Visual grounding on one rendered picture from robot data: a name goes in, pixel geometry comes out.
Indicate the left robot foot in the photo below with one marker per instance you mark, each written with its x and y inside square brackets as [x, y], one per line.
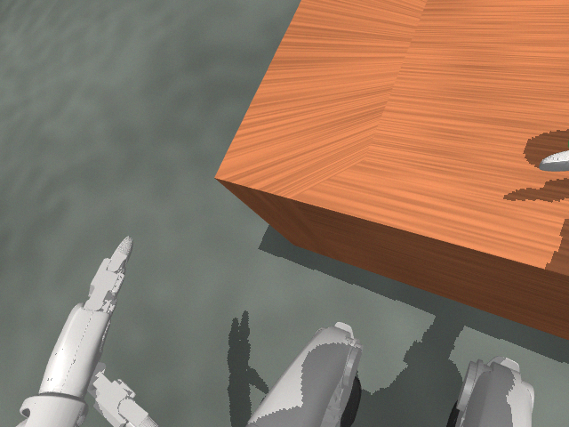
[350, 412]

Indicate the right robot hand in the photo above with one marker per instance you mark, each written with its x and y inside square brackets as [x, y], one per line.
[558, 162]

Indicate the left robot arm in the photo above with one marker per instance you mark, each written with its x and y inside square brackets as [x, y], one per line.
[52, 409]

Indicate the left robot hand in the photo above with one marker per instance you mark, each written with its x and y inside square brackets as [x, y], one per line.
[74, 366]

